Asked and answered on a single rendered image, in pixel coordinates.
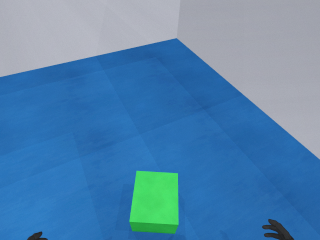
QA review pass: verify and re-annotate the carton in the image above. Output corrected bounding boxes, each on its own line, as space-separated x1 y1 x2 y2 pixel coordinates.
129 171 179 234

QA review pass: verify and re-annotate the right robot hand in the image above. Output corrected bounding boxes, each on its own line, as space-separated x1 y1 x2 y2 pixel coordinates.
262 219 294 240

